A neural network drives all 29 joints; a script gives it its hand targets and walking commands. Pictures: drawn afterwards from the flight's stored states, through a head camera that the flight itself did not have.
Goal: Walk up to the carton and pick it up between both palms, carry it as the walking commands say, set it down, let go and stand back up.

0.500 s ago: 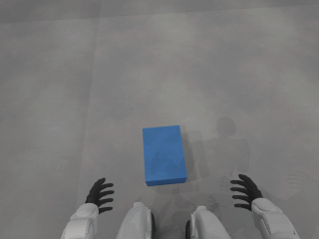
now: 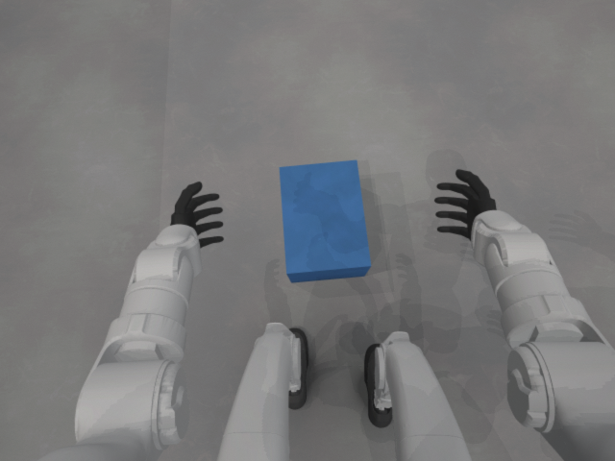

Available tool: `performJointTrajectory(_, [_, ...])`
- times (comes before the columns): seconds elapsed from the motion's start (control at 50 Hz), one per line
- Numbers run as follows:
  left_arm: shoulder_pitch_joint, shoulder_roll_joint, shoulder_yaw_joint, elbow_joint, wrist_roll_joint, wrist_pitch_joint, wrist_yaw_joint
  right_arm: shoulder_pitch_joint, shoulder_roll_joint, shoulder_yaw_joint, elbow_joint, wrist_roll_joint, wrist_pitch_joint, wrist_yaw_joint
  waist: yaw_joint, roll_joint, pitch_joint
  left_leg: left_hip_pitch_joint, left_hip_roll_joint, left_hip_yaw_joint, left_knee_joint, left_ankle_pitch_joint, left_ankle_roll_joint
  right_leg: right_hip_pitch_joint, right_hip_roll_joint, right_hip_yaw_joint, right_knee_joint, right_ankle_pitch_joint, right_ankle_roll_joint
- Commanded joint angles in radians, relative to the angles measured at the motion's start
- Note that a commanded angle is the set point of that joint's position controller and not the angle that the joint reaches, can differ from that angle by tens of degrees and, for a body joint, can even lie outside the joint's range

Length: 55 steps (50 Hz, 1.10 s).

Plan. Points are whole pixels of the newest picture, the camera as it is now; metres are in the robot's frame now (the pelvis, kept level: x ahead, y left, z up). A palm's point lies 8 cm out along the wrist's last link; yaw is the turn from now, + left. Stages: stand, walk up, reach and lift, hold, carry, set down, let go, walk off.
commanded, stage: reach and lift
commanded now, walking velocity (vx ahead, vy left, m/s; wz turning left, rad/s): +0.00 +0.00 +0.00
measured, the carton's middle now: (323, 223) +0.56 +0.02 -0.59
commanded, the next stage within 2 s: none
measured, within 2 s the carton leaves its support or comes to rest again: neither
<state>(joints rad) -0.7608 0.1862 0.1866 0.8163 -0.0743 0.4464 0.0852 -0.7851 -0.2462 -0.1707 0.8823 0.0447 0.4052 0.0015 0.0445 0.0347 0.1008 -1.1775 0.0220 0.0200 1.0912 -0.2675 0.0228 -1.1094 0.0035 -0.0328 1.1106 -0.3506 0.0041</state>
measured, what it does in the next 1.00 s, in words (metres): lowers itself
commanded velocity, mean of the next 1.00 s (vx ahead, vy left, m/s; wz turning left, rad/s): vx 0.00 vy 0.00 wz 0.00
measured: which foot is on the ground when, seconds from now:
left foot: down 0.00-1.00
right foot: down 0.00-1.00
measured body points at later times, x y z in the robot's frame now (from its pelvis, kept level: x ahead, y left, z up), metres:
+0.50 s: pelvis +0.08 +0.00 -0.01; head +0.36 +0.00 +0.35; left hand +0.53 +0.21 -0.13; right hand +0.56 -0.20 -0.12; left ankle +0.14 +0.10 -0.63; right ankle +0.10 -0.13 -0.63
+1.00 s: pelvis +0.02 -0.02 -0.13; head +0.33 -0.01 +0.20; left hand +0.51 +0.23 -0.25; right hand +0.55 -0.19 -0.24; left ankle +0.13 +0.10 -0.63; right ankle +0.10 -0.13 -0.63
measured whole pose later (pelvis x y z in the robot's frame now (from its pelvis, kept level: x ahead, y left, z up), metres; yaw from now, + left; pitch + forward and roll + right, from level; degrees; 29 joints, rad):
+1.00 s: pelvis +0.02 -0.02 -0.13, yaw +0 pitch +50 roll -1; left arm -1.00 0.29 0.33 0.84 -0.05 0.11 0.00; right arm -1.07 -0.26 -0.23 0.85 0.06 0.14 -0.06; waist 0.03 -0.01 -0.13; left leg -2.00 -0.01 -0.03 1.51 -0.39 -0.02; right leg -1.95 0.04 0.00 1.55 -0.49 0.00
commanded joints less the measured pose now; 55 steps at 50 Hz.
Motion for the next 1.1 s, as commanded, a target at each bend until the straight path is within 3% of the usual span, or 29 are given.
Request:
performJointTrajectory(0.0, [-0.346,0.102,0.027,-0.1,-0.007,-0.116,0.011,-0.361,-0.153,-0.04,-0.124,-0.007,-0.112,-0.013,-0.033,-0.063,-0.75,0.383,-0.036,-0.02,-0.125,-0.158,-0.055,0.082,0.036,0.014,-0.179,-0.162,-0.011])
performJointTrajectory(0.06, [-0.374,0.115,0.046,-0.139,0.005,-0.177,0.02,-0.406,-0.169,-0.055,-0.125,-0.005,-0.166,-0.013,-0.018,-0.051,-0.862,0.402,-0.041,-0.024,-0.115,-0.073,-0.059,0.067,0.046,0.01,-0.147,-0.089,-0.009])
performJointTrajectory(0.14, [-0.361,0.124,0.056,-0.181,0.023,-0.234,0.033,-0.422,-0.202,-0.082,-0.113,-0.007,-0.225,-0.006,-0.029,-0.02,-1.016,0.485,-0.046,-0.046,-0.091,0.071,-0.069,0.035,0.062,-0.003,-0.109,0.019,-0.01])
performJointTrajectory(0.28, [-0.273,0.086,0.071,-0.198,0.041,-0.326,0.025,-0.335,-0.205,-0.103,-0.059,0.003,-0.33,0.037,-0.049,0.046,-1.164,0.668,-0.04,-0.112,0.007,0.618,-0.075,-0.206,0.092,0.012,-0.077,0.275,-0.016])
performJointTrajectory(0.36, [-0.227,0.061,0.112,-0.22,0.032,-0.378,-0.003,-0.322,-0.16,-0.088,-0.113,0.015,-0.374,0.047,-0.024,0.055,-1.235,0.718,-0.02,-0.154,0.028,0.938,-0.077,-0.318,0.088,0.037,-0.089,0.433,-0.016])
performJointTrajectory(0.4, [-0.222,0.038,0.132,-0.213,0.024,-0.393,-0.022,-0.324,-0.131,-0.082,-0.133,0.02,-0.382,0.045,-0.01,0.074,-1.227,0.746,0.001,-0.181,0.023,0.977,-0.081,-0.457,0.078,0.029,-0.121,0.417,-0.023])
performJointTrajectory(0.44, [-0.202,0.043,0.167,-0.181,0.044,-0.406,-0.04,-0.315,-0.103,-0.075,-0.128,0.02,-0.385,0.041,0.016,0.056,-1.207,0.659,0.004,-0.17,0.021,0.928,-0.083,-0.455,0.069,0.029,-0.131,0.447,-0.024])
performJointTrajectory(0.46, [-0.18,0.061,0.193,-0.159,0.062,-0.416,-0.051,-0.306,-0.089,-0.072,-0.127,0.016,-0.385,0.035,0.033,0.025,-1.208,0.54,-0.003,-0.143,0.014,0.874,-0.081,-0.353,0.061,0.04,-0.121,0.514,-0.021])
performJointTrajectory(0.5, [-0.148,0.131,0.248,-0.121,0.097,-0.44,-0.079,-0.292,-0.051,-0.074,-0.149,-0.009,-0.38,0.018,0.048,-0.118,-1.252,0.093,-0.036,-0.052,-0.027,0.659,-0.062,0.105,0.025,0.1,-0.054,0.746,-0.001])
performJointTrajectory(0.52, [-0.155,0.163,0.261,-0.112,0.098,-0.448,-0.093,-0.314,-0.036,-0.089,-0.175,-0.03,-0.371,0.012,0.035,-0.21,-1.277,-0.175,-0.046,-0.009,-0.07,0.507,-0.051,0.354,0.002,0.133,-0.02,0.814,0.018])
performJointTrajectory(0.54, [-0.182,0.176,0.264,-0.1,0.096,-0.45,-0.105,-0.354,-0.027,-0.102,-0.189,-0.058,-0.363,0.005,0.014,-0.269,-1.272,-0.354,-0.054,0.015,-0.095,0.389,-0.036,0.48,-0.013,0.152,-0.001,0.798,0.041])
performJointTrajectory(0.56, [-0.211,0.172,0.264,-0.098,0.099,-0.45,-0.115,-0.388,-0.031,-0.114,-0.196,-0.087,-0.358,-0.005,-0.005,-0.274,-1.244,-0.379,-0.06,0.02,-0.092,0.332,-0.029,0.445,-0.008,0.142,0.007,0.729,0.06])
performJointTrajectory(0.6, [-0.215,0.166,0.255,-0.087,0.115,-0.451,-0.13,-0.359,-0.028,-0.132,-0.183,-0.112,-0.361,-0.015,-0.014,-0.217,-1.158,-0.285,-0.059,0.008,-0.049,0.382,-0.043,0.238,0.019,0.101,0.014,0.663,0.063])
performJointTrajectory(0.66, [-0.185,0.153,0.262,-0.103,0.113,-0.461,-0.14,-0.286,-0.003,-0.133,-0.189,-0.108,-0.376,-0.026,-0.017,-0.143,-1.203,-0.192,-0.049,-0.011,0.047,0.626,-0.076,0.072,0.041,0.086,0.068,0.827,0.044])
performJointTrajectory(0.7, [-0.223,0.17,0.245,-0.125,0.09,-0.462,-0.141,-0.297,-0.017,-0.133,-0.186,-0.091,-0.371,-0.038,-0.012,-0.108,-1.272,-0.187,-0.057,-0.004,0.094,0.6,-0.074,0.016,0.046,0.082,0.11,0.777,0.042])
performJointTrajectory(0.72, [-0.288,0.186,0.232,-0.134,0.074,-0.456,-0.137,-0.318,-0.024,-0.123,-0.181,-0.071,-0.361,-0.041,-0.008,-0.092,-1.302,-0.128,-0.06,0.005,0.115,0.485,-0.061,-0.068,0.046,0.076,0.119,0.588,0.049])
performJointTrajectory(0.76, [-0.372,0.204,0.193,-0.211,0.054,-0.429,-0.128,-0.404,-0.077,-0.114,-0.256,-0.046,-0.336,-0.047,0.014,-0.032,-1.398,-0.074,-0.071,0.035,0.172,0.366,-0.071,-0.066,0.054,0.056,0.166,0.457,0.046])
performJointTrajectory(0.8, [-0.415,0.211,0.173,-0.193,0.053,-0.41,-0.113,-0.441,-0.101,-0.11,-0.263,-0.021,-0.331,-0.052,0.02,0.013,-1.349,-0.072,-0.071,0.039,0.226,0.36,-0.078,-0.168,0.056,0.043,0.205,0.385,0.044])
performJointTrajectory(0.82, [-0.414,0.221,0.176,-0.178,0.061,-0.405,-0.107,-0.445,-0.1,-0.108,-0.25,-0.011,-0.331,-0.055,0.023,0.022,-1.321,-0.064,-0.069,0.031,0.265,0.411,-0.078,-0.231,0.059,0.039,0.232,0.41,0.043])
performJointTrajectory(0.86, [-0.427,0.245,0.181,-0.121,0.063,-0.399,-0.101,-0.455,-0.101,-0.096,-0.192,0.005,-0.326,-0.059,0.022,0.021,-1.258,-0.086,-0.064,0.016,0.329,0.4,-0.07,-0.349,0.061,0.035,0.277,0.351,0.04])
performJointTrajectory(0.94, [-0.548,0.265,0.141,-0.137,0.006,-0.364,-0.077,-0.599,-0.164,-0.059,-0.195,0.022,-0.288,-0.061,0.017,-0.008,-1.309,-0.164,-0.064,0.04,0.382,0.162,-0.069,-0.319,0.056,0.016,0.347,0.132,0.034])
performJointTrajectory(1.0, [-0.602,0.269,0.129,-0.046,-0.014,-0.334,-0.061,-0.686,-0.196,-0.035,-0.099,0.017,-0.259,-0.058,0.022,-0.047,-1.166,-0.28,-0.053,0.043,0.401,-0.037,-0.064,-0.396,0.042,-0.002,0.384,-0.065,0.033])
performJointTrajectory(1.08, [-0.68,0.282,0.139,0.002,-0.01,-0.318,-0.031,-0.783,-0.236,-0.026,-0.041,0.02,-0.253,-0.048,0.034,-0.083,-1.079,-0.315,-0.039,0.022,0.439,-0.153,-0.063,-0.495,0.037,-0.015,0.439,-0.19,0.023])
